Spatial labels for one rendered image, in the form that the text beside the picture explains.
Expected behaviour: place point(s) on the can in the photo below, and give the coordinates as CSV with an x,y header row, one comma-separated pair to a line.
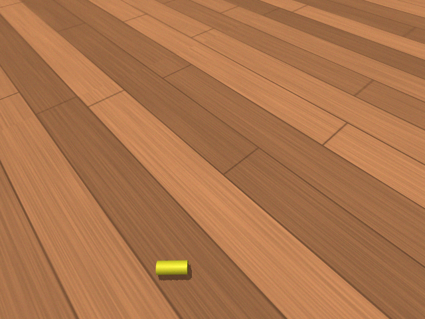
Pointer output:
x,y
172,267

